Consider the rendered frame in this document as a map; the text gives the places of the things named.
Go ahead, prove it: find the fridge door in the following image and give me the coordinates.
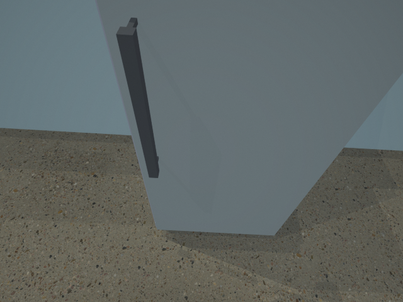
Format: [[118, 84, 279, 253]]
[[97, 0, 403, 235]]

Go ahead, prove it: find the handle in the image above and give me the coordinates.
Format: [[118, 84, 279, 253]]
[[116, 18, 159, 178]]

